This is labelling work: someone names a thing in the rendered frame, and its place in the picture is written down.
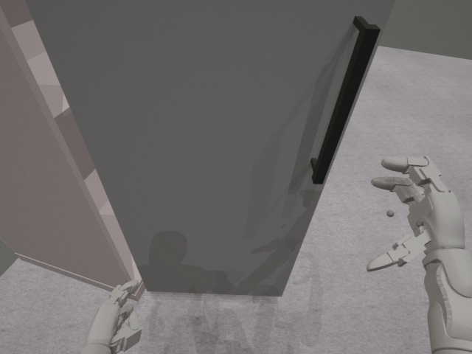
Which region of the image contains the left robot hand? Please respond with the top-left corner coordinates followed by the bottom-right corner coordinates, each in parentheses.
top-left (83, 280), bottom-right (142, 354)

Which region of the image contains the handle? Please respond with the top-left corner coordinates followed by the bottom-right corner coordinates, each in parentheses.
top-left (310, 16), bottom-right (381, 184)

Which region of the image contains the fridge door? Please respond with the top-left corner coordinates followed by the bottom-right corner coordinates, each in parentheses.
top-left (25, 0), bottom-right (395, 296)

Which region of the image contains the robot right forearm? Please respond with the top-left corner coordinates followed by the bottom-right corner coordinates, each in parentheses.
top-left (422, 248), bottom-right (472, 354)

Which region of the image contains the right robot hand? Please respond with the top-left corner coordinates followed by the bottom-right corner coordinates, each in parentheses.
top-left (367, 156), bottom-right (465, 271)

